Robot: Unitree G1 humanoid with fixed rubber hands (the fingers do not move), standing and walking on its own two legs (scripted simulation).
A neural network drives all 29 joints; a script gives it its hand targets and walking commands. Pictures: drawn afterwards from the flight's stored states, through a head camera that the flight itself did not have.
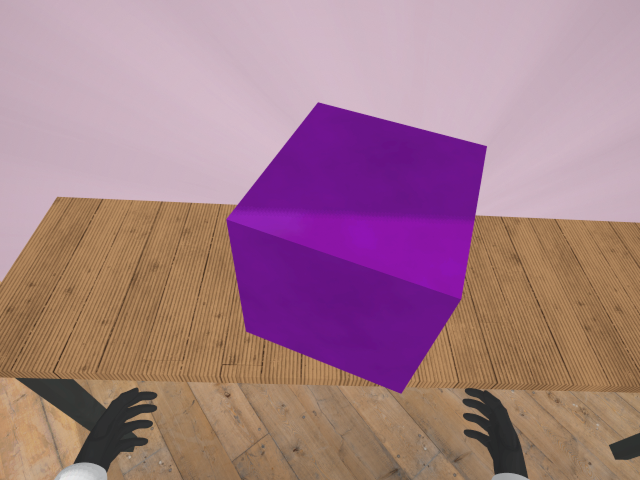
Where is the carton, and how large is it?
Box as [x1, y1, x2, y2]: [226, 102, 486, 393]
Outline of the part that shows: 318,102 226,219 245,328 248,332 401,393 460,300 486,146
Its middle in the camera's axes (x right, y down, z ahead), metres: +0.06 +0.00 +0.60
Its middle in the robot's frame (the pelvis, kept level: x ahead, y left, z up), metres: +0.45 -0.05 +0.02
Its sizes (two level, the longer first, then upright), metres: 0.288 0.268 0.270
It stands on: a table, 0.66 m high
